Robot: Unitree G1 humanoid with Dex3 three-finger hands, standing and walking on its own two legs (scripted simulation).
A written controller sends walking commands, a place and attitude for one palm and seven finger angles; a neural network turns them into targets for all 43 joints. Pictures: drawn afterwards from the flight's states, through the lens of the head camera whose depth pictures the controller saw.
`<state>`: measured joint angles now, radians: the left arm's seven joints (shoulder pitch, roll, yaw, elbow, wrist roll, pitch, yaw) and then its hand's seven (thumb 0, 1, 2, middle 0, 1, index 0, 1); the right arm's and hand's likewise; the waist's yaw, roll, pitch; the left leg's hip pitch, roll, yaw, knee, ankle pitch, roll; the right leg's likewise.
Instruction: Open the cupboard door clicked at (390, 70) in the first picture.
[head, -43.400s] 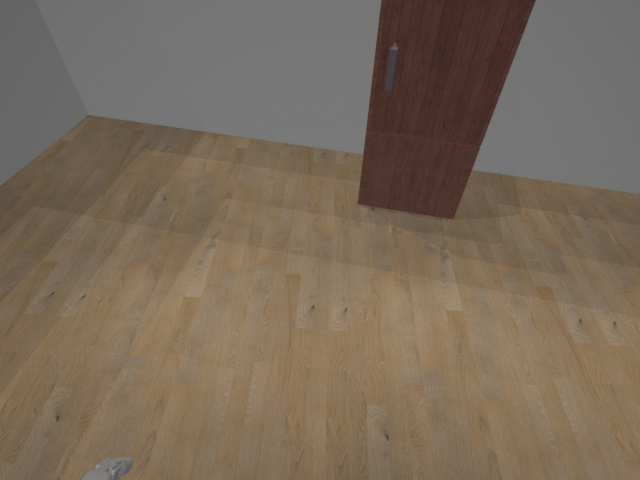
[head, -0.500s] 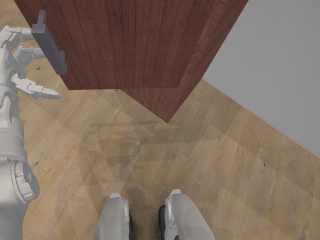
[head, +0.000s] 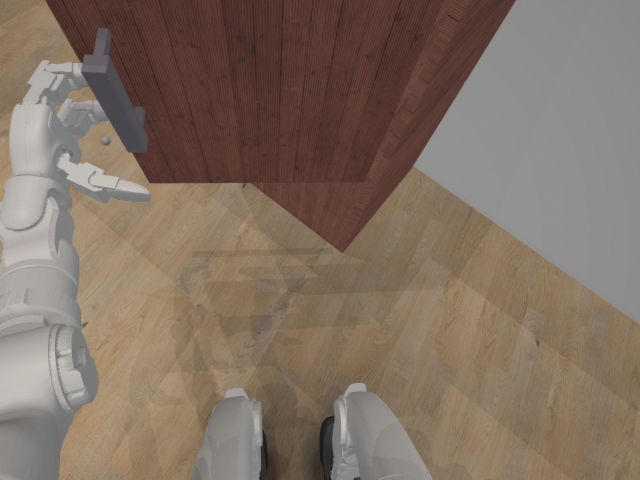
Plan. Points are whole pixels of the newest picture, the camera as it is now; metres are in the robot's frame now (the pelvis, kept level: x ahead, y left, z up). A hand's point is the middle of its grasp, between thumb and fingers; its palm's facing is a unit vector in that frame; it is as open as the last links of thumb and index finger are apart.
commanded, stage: slide the fingers in behind the handle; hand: left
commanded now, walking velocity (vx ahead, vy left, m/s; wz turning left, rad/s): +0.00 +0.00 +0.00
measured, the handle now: (121, 95) +0.57 +0.22 +0.03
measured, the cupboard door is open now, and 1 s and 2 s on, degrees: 42 43 70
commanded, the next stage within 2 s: close the thumb around the handle in 0.44 s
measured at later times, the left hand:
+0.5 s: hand (124, 136) +0.51 +0.21 +0.03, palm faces +0.02 -1.00 -0.05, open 14.0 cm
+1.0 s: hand (128, 138) +0.50 +0.21 +0.03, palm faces +0.02 -1.00 -0.03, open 8.3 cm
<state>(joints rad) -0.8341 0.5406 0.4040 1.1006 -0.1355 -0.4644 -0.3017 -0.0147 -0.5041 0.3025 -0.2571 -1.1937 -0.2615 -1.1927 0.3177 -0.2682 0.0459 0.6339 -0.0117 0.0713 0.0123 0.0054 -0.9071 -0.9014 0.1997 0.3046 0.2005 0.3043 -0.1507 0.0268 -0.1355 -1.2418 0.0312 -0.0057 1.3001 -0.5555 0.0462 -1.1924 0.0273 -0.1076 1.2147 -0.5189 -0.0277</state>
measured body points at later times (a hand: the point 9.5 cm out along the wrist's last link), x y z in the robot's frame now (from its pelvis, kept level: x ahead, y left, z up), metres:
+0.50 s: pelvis +0.00 +0.00 +0.00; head +0.17 +0.03 +0.41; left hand +0.50 +0.27 +0.04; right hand +0.03 -0.26 -0.12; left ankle +0.02 +0.09 -0.62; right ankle +0.02 -0.11 -0.62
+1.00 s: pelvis +0.00 +0.00 +0.00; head +0.16 +0.03 +0.41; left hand +0.50 +0.26 +0.04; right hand +0.02 -0.27 -0.11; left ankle +0.02 +0.09 -0.62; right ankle +0.02 -0.11 -0.62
